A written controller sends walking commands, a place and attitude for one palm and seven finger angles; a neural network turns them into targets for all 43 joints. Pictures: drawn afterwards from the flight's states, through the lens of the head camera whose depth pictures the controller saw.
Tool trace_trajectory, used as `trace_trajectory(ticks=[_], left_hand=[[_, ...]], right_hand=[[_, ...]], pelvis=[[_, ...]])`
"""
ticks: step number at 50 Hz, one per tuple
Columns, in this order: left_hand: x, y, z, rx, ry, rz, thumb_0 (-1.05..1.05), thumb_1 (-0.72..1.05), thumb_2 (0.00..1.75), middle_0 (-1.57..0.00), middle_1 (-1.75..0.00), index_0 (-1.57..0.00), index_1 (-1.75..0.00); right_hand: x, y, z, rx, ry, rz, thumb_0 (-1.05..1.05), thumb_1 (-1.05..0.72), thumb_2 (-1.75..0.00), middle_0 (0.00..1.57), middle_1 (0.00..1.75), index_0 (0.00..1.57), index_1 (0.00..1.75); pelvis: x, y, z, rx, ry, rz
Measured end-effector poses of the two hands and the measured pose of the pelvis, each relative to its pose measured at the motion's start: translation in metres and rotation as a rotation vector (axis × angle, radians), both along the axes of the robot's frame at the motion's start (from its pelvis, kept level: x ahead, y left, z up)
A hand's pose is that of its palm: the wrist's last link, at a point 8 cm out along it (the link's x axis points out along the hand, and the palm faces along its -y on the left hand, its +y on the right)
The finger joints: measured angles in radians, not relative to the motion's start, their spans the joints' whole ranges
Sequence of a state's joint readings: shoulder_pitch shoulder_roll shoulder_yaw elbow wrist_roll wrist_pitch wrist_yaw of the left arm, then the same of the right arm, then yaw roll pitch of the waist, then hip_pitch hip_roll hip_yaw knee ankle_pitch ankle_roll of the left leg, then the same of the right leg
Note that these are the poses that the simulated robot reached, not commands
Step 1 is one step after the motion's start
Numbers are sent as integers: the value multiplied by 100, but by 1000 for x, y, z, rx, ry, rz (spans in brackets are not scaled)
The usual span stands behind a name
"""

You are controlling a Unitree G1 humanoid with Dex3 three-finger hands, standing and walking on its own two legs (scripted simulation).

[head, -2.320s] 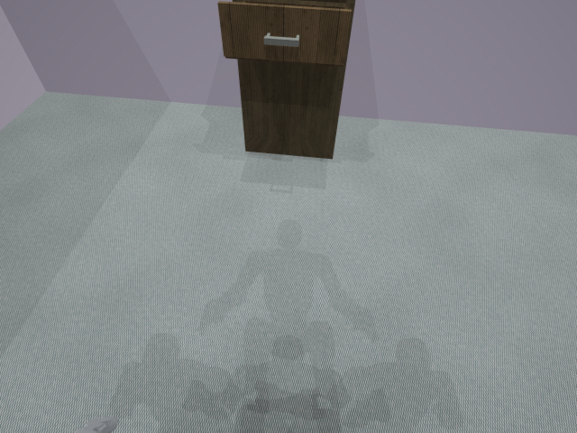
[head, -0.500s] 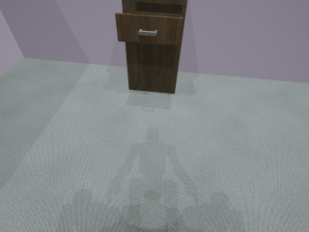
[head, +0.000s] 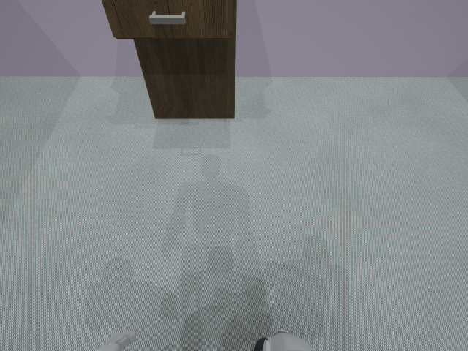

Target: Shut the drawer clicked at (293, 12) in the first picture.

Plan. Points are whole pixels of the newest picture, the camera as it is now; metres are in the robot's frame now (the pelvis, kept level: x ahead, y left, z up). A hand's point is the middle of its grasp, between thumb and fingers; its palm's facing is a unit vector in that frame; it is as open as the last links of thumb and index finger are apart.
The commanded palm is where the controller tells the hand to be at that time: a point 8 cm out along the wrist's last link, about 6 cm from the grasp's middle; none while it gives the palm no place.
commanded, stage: walk to a spot facing it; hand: left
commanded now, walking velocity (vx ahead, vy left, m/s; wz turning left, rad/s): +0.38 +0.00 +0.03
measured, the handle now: (168, 16) +1.13 +0.26 +0.01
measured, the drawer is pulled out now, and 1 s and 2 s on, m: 0.30 0.30 0.30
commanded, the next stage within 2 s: turn to face it in 0.94 s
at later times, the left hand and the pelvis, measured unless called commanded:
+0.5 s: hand out of the picture +0.14 +0.22 -0.17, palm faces +0.11 -0.99 -0.11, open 7.3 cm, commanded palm none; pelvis +0.21 +0.06 +0.02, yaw +1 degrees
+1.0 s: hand (173, 174) +0.56 +0.18 -0.15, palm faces -0.13 -0.97 -0.19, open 7.4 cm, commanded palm none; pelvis +0.42 +0.02 +0.00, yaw -7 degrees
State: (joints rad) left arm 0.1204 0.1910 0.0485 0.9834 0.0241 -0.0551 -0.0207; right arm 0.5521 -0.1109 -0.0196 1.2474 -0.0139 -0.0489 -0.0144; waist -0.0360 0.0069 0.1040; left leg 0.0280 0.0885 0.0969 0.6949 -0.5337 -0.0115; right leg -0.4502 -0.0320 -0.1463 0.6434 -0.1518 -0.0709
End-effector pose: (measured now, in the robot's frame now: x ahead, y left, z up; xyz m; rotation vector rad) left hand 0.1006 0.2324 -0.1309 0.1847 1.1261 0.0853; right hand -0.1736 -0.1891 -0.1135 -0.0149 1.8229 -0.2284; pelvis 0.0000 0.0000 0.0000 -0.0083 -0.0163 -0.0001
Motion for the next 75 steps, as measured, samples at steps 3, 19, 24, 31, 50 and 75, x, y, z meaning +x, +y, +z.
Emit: trace_trajectory(ticks=[3, 19, 24, 31, 50, 75], left_hand=[[19, -6, 3, -2, -18, 30, 0, 91, 89, -20, -30, -20, -30], [7, 14, -7, -75, 270, 198, 0, 92, 89, -20, -30, -20, -30], [26, 34, -14, -99, 379, 200, 0, 91, 89, -20, -30, -20, -30], [129, 65, 6, -66, 286, 143, 0, 91, 89, -20, -30, -20, -30], [455, -1, 8, -5, -27, -116, 0, 91, 89, -20, -30, -20, -30], [432, 3, -6, -69, 255, 118, 0, 92, 89, -20, -30, -20, -30]], right_hand=[[59, -19, -9, -21, -89, 22, 1, -90, -90, 20, 30, 20, 30], [433, -16, 22, -104, -689, 286, 1, -92, -90, 19, 30, 19, 30], [478, 14, 21, -115, -725, 299, 0, -91, -90, 20, 30, 19, 30], [457, 22, 28, -160, -573, 184, -2, -96, -90, 20, 30, 20, 30], [426, 52, -13, 31, -105, -129, 1, -90, -90, 20, 30, 20, 30], [727, -16, 5, -124, -483, 169, 1, -95, -90, 20, 30, 19, 30]], pelvis=[[23, -7, 4, -9, -16, 12], [159, 28, 20, -58, 5, 44], [202, 53, 16, -40, -1, 26], [255, 71, 35, -29, -1, -4], [423, 20, 4, 17, -18, -114], [538, 26, 23, -13, -20, -46]])
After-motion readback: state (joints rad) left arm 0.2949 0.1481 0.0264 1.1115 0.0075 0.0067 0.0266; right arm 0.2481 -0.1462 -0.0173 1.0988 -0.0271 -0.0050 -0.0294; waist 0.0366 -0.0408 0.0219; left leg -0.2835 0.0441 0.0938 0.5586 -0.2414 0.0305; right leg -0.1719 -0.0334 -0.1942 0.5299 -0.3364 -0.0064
